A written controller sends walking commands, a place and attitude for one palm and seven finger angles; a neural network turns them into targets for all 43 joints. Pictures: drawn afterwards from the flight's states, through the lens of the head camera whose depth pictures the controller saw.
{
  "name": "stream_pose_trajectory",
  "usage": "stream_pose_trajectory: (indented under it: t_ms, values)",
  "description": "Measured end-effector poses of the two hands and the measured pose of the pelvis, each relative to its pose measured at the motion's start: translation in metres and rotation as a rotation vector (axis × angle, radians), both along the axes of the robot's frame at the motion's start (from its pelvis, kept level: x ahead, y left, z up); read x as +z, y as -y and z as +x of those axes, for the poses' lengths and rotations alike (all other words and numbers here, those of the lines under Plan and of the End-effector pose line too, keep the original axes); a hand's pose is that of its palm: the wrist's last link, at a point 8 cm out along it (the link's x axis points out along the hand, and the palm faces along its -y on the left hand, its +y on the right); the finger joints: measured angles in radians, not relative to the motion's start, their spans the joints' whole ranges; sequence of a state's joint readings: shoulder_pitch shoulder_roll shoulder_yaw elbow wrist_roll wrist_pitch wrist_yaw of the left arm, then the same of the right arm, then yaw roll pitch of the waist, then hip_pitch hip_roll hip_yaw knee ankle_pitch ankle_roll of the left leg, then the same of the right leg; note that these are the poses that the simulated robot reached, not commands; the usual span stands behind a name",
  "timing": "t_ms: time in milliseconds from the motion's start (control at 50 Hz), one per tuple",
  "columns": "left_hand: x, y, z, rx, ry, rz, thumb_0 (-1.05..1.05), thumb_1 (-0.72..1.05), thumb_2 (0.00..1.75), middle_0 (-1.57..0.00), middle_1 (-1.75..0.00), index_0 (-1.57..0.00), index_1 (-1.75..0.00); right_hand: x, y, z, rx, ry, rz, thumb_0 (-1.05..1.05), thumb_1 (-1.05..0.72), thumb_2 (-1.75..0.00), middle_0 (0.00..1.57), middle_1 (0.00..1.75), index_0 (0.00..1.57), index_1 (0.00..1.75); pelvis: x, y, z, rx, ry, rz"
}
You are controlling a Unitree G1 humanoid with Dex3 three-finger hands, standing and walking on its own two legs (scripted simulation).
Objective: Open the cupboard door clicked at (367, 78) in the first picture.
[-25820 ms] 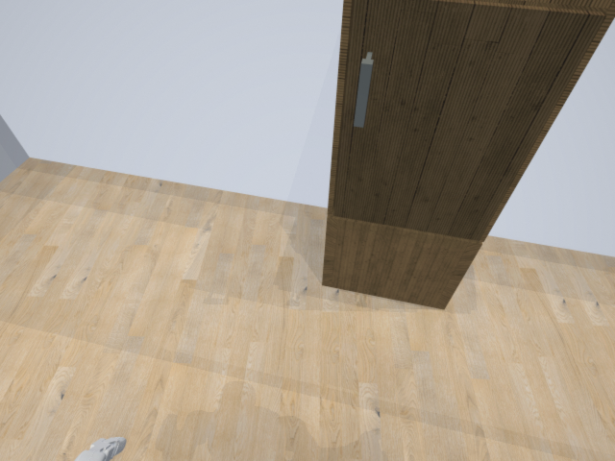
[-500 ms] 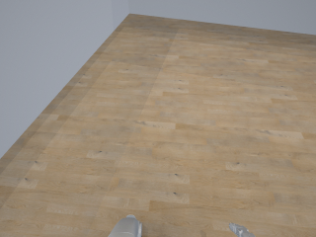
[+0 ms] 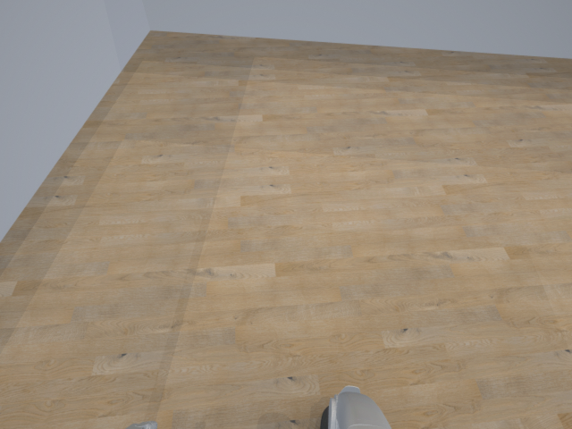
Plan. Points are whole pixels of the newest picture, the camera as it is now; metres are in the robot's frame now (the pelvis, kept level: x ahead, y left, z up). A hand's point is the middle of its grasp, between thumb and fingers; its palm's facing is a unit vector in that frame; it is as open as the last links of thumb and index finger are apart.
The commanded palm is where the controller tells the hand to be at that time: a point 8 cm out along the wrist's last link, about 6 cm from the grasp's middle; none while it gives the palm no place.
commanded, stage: turn to face it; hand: left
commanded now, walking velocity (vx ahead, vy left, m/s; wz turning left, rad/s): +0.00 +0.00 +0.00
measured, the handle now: out of the picture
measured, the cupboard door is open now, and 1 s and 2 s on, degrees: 41 41 41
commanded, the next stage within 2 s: none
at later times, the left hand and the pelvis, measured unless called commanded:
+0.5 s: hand (206, 372) +0.23 +0.15 -0.17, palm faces +0.21 -0.96 -0.15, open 7.2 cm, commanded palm none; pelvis +0.15 -0.04 -0.01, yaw +12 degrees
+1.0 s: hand (185, 418) +0.16 +0.16 -0.16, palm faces +0.47 -0.82 -0.33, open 7.4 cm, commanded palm none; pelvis +0.20 -0.07 -0.01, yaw +30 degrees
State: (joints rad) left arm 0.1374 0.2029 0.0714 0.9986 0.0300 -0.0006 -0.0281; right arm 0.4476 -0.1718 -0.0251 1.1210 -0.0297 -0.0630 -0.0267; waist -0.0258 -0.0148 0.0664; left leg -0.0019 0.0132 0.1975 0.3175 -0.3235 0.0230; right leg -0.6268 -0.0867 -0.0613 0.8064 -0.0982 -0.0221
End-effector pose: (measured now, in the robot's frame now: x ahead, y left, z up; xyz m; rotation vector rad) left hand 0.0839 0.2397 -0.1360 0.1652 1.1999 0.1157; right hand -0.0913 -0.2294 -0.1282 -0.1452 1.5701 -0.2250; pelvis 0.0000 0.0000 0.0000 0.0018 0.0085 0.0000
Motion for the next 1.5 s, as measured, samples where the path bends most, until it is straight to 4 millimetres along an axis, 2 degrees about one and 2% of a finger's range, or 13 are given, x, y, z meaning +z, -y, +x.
stream_pose_trajectory:
  t_ms: [120, 200, 340, 460, 600, 720, 840, 960, 1040, 1140, 1220, 1320, 1500]
  values:
    - [-0.006, 0.033, 0.129, -0.123, 0.113, 0.036, 0.01, 0.91, 0.90, -0.20, -0.30, -0.19, -0.30, -0.014, -0.002, 0.008, -0.103, -0.138, 0.064, 0.00, -0.91, -0.90, 0.20, 0.30, 0.20, 0.30, -0.020, 0.029, 0.068, -0.014, -0.005, 0.020]
    - [-0.002, 0.058, 0.161, -0.099, 0.165, 0.024, 0.00, 0.91, 0.90, -0.20, -0.30, -0.19, -0.30, -0.019, 0.007, 0.057, -0.103, -0.131, 0.088, 0.00, -0.91, -0.89, 0.20, 0.30, 0.20, 0.30, -0.017, 0.044, 0.095, 0.023, 0.010, 0.010]
    - [0.001, 0.078, 0.149, 0.048, 0.116, -0.030, -0.02, 0.93, 0.90, -0.20, -0.30, -0.20, -0.30, -0.017, 0.031, 0.200, 0.037, 0.095, 0.076, 0.00, -0.91, -0.89, 0.20, 0.30, 0.20, 0.30, -0.002, 0.053, 0.126, 0.102, -0.005, 0.008]
    - [-0.005, 0.057, 0.139, 0.162, 0.112, -0.026, -0.04, 0.94, 0.90, -0.21, -0.30, -0.20, -0.30, -0.007, 0.046, 0.300, 0.195, 0.225, 0.014, 0.01, -0.93, -0.90, 0.20, 0.30, 0.20, 0.30, -0.003, 0.047, 0.146, 0.185, -0.012, -0.010]
    - [-0.034, 0.019, 0.091, 0.300, -0.002, -0.022, -0.01, 0.92, 0.90, -0.20, -0.30, -0.20, -0.30, -0.002, 0.032, 0.388, 0.370, 0.356, -0.046, 0.00, -0.92, -0.90, 0.20, 0.30, 0.20, 0.30, -0.021, 0.027, 0.163, 0.277, -0.012, -0.021]
    - [-0.017, -0.003, 0.063, 0.381, -0.070, 0.037, 0.00, 0.91, 0.90, -0.20, -0.30, -0.20, -0.30, 0.004, 0.019, 0.414, 0.464, 0.356, -0.029, 0.00, -0.91, -0.90, 0.20, 0.30, 0.20, 0.30, -0.010, 0.028, 0.169, 0.335, -0.020, -0.026]
    - [0.006, -0.001, 0.057, 0.446, -0.054, 0.098, 0.01, 0.91, 0.90, -0.20, -0.30, -0.19, -0.30, -0.004, 0.018, 0.433, 0.527, 0.316, 0.031, 0.00, -0.91, -0.89, 0.21, 0.30, 0.20, 0.30, -0.004, 0.042, 0.180, 0.406, -0.024, -0.032]
    - [0.011, 0.027, 0.053, 0.496, -0.021, 0.154, 0.01, 0.91, 0.90, -0.20, -0.30, -0.20, -0.30, -0.026, 0.032, 0.467, 0.568, 0.304, 0.080, 0.00, -0.90, -0.89, 0.21, 0.30, 0.20, 0.30, -0.014, 0.068, 0.193, 0.481, -0.026, -0.002]
    - [0.015, 0.054, 0.041, 0.551, -0.049, 0.121, 0.01, 0.91, 0.90, -0.20, -0.30, -0.20, -0.30, -0.018, 0.029, 0.492, 0.620, 0.306, 0.088, 0.00, -0.91, -0.89, 0.20, 0.30, 0.20, 0.30, -0.006, 0.072, 0.199, 0.545, -0.017, 0.013]
    - [0.005, 0.082, 0.026, 0.618, -0.075, 0.045, 0.01, 0.90, 0.90, -0.20, -0.30, -0.20, -0.30, -0.003, 0.009, 0.521, 0.704, 0.323, 0.088, 0.00, -0.91, -0.90, 0.20, 0.30, 0.20, 0.30, -0.001, 0.072, 0.205, 0.616, -0.024, 0.024]
    - [-0.012, 0.091, 0.007, 0.688, -0.087, -0.011, 0.01, 0.90, 0.90, -0.21, -0.30, -0.20, -0.30, 0.001, -0.022, 0.541, 0.804, 0.353, 0.081, 0.00, -0.91, -0.90, 0.20, 0.30, 0.20, 0.30, -0.008, 0.064, 0.204, 0.675, -0.024, 0.012]
    - [-0.033, 0.083, -0.019, 0.771, -0.129, -0.038, 0.01, 0.90, 0.90, -0.21, -0.30, -0.20, -0.30, 0.002, -0.058, 0.554, 0.905, 0.417, 0.079, 0.00, -0.91, -0.90, 0.20, 0.30, 0.20, 0.30, -0.019, 0.055, 0.200, 0.737, -0.020, -0.004]
    - [-0.002, 0.054, -0.008, 0.851, -0.042, 0.056, 0.01, 0.91, 0.90, -0.20, -0.30, -0.20, -0.30, 0.003, -0.062, 0.545, 0.965, 0.335, 0.092, 0.00, -0.90, -0.89, 0.21, 0.30, 0.20, 0.30, -0.003, 0.057, 0.211, 0.833, -0.021, -0.031]
